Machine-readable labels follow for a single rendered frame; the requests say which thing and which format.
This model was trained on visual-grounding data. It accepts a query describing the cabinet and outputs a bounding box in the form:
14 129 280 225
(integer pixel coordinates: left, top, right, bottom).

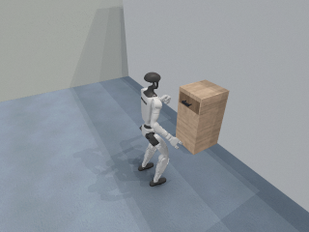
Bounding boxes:
176 79 230 155

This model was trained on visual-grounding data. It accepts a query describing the right robot shin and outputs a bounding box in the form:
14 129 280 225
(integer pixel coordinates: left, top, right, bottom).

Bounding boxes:
154 158 169 183

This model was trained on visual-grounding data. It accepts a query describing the robot right forearm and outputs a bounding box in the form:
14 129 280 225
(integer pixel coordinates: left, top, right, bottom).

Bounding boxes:
153 123 173 141

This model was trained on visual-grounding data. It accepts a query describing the robot right hand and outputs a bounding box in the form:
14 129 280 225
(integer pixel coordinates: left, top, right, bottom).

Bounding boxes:
169 136 183 150

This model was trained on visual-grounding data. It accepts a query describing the drawer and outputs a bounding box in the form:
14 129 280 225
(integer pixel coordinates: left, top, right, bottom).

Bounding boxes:
180 91 200 114

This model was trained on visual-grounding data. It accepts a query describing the handle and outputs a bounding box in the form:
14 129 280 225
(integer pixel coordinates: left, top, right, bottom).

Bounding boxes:
182 101 191 107

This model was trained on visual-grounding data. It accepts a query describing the robot right upper arm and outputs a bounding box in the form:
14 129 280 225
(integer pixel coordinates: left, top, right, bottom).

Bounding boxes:
150 98 162 129

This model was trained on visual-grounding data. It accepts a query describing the robot right foot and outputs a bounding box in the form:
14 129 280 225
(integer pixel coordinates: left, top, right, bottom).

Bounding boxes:
150 177 167 187

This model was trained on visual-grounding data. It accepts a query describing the robot left hand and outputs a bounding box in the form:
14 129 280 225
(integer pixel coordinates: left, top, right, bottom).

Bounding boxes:
161 95 171 104

